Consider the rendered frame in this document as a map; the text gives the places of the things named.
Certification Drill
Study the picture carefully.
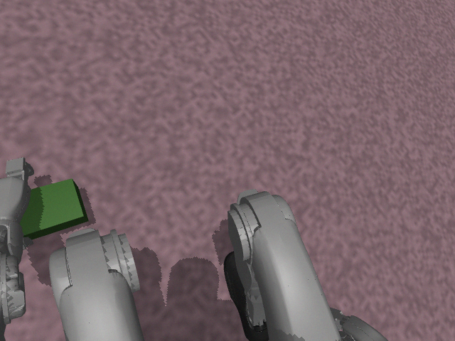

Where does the right robot hand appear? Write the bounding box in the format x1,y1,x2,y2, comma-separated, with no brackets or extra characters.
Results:
330,308,388,341

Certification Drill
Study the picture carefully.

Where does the carton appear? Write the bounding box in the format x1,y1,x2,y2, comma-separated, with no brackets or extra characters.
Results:
20,178,89,239

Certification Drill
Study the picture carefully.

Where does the left robot hand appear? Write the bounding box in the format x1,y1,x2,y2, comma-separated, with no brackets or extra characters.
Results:
0,157,34,250

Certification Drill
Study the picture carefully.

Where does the left robot arm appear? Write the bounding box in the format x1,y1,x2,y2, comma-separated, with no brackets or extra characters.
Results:
0,220,26,341

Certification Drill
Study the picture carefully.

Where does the right robot foot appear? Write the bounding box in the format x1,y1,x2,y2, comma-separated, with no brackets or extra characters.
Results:
224,251,269,341

